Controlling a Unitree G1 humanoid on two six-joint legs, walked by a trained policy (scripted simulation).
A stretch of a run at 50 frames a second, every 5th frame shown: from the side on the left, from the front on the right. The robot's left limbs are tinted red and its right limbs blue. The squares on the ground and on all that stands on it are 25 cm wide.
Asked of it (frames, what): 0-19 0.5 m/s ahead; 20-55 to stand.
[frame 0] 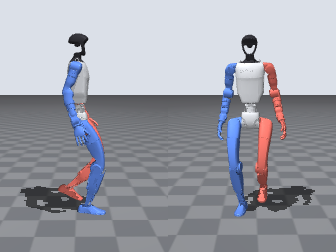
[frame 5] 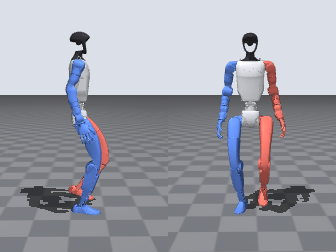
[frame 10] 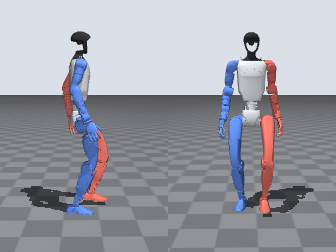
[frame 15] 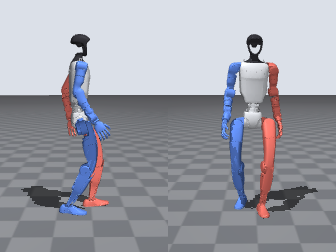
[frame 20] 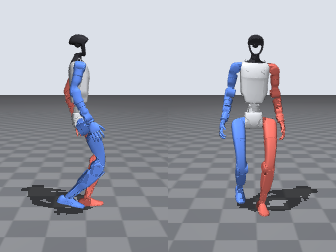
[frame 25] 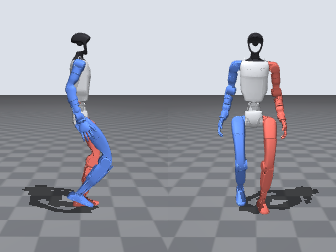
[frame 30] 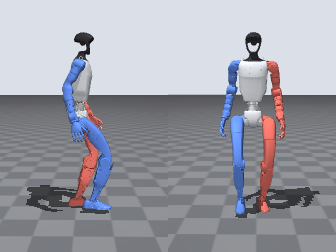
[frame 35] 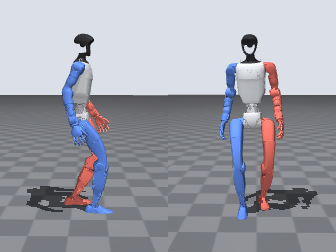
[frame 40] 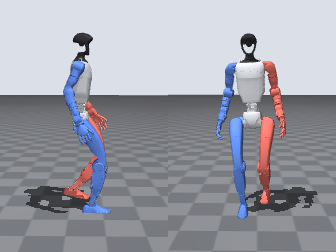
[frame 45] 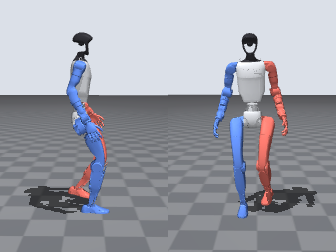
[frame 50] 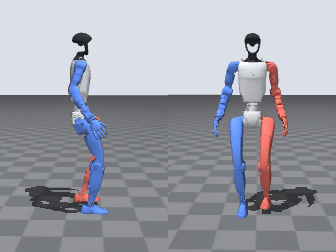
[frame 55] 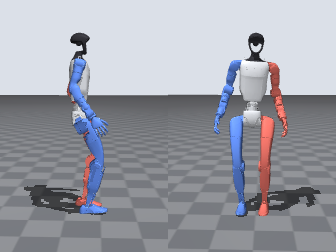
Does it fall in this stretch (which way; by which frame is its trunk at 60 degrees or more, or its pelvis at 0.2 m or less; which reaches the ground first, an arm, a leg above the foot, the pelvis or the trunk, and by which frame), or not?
no
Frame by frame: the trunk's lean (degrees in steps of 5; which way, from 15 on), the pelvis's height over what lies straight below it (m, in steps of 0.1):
0: 0, 0.8
5: 0, 0.8
10: 0, 0.8
15: 0, 0.8
20: 0, 0.8
25: 0, 0.8
30: 5, 0.8
35: 5, 0.8
40: 5, 0.8
45: 5, 0.8
50: 5, 0.8
55: 5, 0.8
